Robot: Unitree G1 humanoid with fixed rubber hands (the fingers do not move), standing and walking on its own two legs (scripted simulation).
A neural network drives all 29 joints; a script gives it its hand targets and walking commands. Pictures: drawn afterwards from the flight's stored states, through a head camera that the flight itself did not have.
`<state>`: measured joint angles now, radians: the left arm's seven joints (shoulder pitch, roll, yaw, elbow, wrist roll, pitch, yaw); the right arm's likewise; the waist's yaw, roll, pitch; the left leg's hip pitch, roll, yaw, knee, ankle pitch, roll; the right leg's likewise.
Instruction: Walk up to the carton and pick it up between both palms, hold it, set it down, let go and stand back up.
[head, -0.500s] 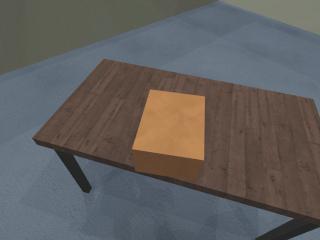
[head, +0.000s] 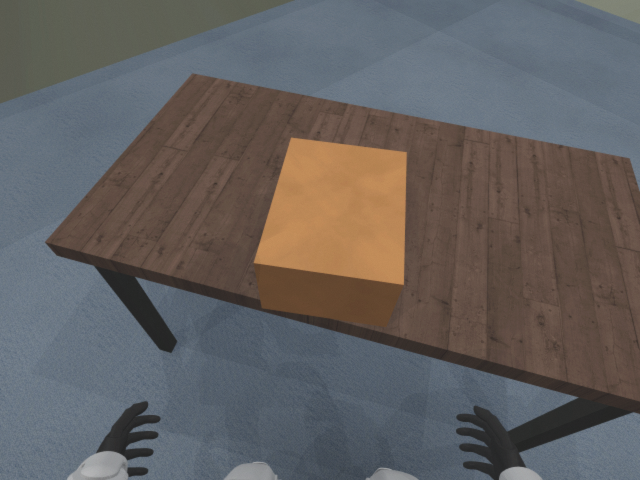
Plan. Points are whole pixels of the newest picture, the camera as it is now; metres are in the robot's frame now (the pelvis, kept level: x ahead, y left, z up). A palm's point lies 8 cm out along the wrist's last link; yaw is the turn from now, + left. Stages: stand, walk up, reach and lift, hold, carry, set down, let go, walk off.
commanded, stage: reach and lift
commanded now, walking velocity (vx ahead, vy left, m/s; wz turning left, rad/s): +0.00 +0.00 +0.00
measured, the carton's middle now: (336, 227) +0.53 -0.01 -0.08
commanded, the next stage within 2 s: none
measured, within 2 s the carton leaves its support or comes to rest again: neither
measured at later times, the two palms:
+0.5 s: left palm (123, 441) +0.17 +0.25 -0.06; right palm (499, 461) +0.17 -0.21 -0.06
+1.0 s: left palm (139, 395) +0.22 +0.24 -0.04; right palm (490, 418) +0.21 -0.20 -0.04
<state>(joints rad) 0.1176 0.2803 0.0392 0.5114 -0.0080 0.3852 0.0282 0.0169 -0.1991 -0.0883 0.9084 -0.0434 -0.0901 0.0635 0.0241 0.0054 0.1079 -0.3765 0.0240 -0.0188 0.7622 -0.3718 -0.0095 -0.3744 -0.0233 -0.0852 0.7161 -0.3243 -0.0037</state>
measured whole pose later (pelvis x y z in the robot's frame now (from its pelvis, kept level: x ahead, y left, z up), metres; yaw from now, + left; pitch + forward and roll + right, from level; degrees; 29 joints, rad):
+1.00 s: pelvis +0.04 +0.01 +0.02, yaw -2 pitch -4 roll -1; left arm 0.16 0.23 -0.02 0.67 -0.12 -0.27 0.00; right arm 0.12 -0.11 -0.03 0.87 0.11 -0.45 -0.01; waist 0.04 -0.01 0.05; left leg -0.13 0.03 0.03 0.52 -0.32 0.00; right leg -0.13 0.00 -0.03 0.45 -0.25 0.01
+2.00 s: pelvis +0.03 +0.00 +0.01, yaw -2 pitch +10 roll -1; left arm -0.49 0.26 -0.01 1.12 -0.25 -0.39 -0.02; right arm -0.48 -0.16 0.09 1.12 0.32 -0.43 -0.10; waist 0.00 0.02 -0.13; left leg -0.52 0.03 0.00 0.70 -0.36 -0.01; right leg -0.52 0.01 -0.03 0.64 -0.30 0.00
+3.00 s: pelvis +0.02 -0.01 -0.02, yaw -1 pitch +28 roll -1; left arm -1.12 0.35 -0.13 1.63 -0.38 -0.37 -0.04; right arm -1.05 -0.24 0.14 1.39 0.43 -0.26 -0.09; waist -0.03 0.00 -0.32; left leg -0.97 0.02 -0.03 0.82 -0.34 -0.03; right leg -0.97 0.00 -0.05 0.79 -0.30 -0.01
